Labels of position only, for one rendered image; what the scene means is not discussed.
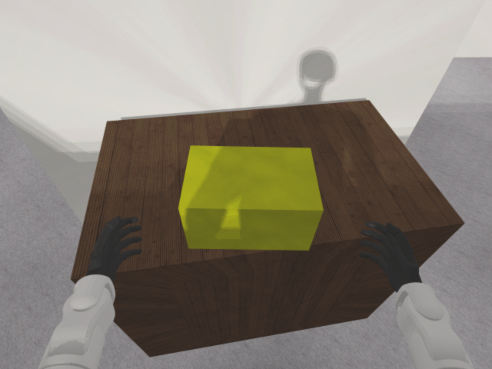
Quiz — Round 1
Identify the pedestal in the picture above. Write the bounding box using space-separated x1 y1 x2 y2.
71 100 465 357

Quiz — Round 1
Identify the robot right forearm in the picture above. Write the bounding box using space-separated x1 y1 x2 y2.
394 282 475 369

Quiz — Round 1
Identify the right robot hand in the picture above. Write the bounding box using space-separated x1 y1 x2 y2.
359 221 422 292

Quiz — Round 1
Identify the robot left forearm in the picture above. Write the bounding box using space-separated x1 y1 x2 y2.
38 274 115 369

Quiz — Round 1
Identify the carton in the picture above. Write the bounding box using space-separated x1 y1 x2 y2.
178 145 324 251

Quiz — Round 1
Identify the left robot hand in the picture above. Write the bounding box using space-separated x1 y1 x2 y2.
86 216 142 283

